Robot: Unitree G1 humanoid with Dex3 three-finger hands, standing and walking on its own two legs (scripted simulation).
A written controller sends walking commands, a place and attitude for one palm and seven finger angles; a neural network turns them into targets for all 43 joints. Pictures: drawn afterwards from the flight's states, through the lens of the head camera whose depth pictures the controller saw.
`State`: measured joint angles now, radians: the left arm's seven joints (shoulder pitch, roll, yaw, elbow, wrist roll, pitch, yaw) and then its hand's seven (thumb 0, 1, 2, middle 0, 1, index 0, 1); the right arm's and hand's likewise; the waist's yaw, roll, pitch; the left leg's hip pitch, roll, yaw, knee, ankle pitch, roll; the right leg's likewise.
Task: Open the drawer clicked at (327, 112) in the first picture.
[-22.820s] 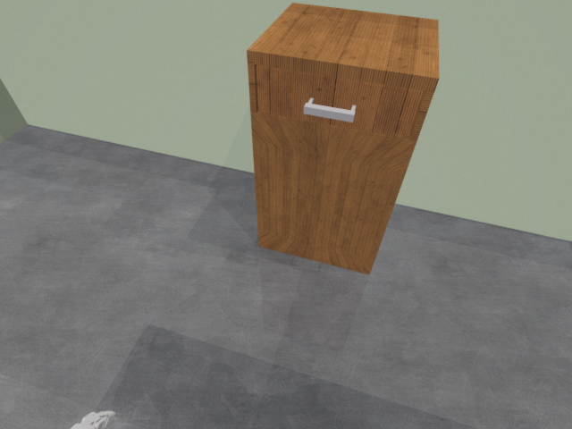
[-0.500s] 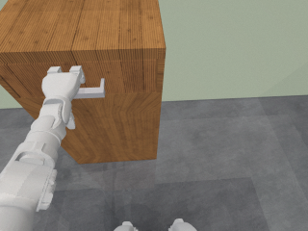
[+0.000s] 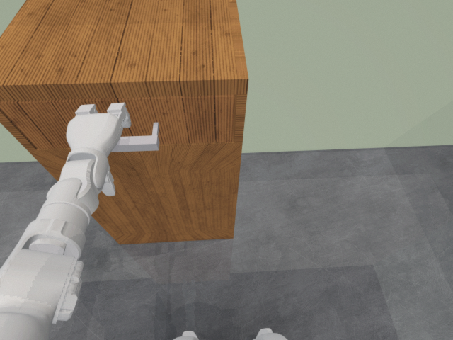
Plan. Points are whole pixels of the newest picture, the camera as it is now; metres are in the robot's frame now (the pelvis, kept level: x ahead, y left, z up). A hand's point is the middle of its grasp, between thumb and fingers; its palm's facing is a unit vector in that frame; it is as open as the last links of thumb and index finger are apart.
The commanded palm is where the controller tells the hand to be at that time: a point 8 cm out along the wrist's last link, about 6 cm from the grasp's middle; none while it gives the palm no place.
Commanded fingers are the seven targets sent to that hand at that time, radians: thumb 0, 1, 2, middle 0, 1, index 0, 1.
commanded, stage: lift the fingers back up to retry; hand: left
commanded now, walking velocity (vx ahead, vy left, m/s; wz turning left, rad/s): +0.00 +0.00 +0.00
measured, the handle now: (125, 136) +0.51 +0.20 +0.02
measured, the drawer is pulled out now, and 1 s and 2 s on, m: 0.00 0.00 0.00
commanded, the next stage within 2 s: re-aim the fingers above the handle in 0.52 s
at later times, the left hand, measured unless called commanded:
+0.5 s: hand (96, 131) +0.46 +0.23 +0.09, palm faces -0.02 -0.04 -1.00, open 13.7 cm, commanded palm +0.44 +0.23 +0.14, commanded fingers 0.00 -0.50 0.30 -0.30 -1.20 -0.30 -1.20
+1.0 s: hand (108, 130) +0.47 +0.21 +0.09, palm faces -0.01 -0.01 -1.00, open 13.7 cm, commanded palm +0.44 +0.22 +0.14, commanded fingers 0.00 -0.50 0.30 -0.30 -1.20 -0.30 -1.20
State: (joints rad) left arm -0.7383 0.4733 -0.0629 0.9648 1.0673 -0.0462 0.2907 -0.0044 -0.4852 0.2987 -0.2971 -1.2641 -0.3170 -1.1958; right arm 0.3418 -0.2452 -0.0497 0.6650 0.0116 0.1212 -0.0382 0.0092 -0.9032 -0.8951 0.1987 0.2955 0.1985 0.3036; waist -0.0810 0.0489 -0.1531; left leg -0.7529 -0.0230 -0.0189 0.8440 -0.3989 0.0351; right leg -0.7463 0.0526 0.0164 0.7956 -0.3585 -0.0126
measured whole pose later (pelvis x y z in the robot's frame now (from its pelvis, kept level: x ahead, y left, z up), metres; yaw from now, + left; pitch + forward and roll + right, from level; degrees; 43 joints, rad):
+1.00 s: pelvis +0.02 -0.01 +0.02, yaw +1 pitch +13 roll +0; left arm -0.69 0.44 -0.09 0.84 1.04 -0.03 0.21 0.00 -0.49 0.30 -0.34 -1.22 -0.34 -1.23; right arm 0.29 -0.25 -0.04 0.67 0.02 0.16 -0.04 0.01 -0.90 -0.90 0.20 0.30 0.20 0.30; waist -0.04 0.06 -0.13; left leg -0.54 -0.03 -0.02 0.68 -0.36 0.02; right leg -0.56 0.04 0.02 0.67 -0.34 -0.02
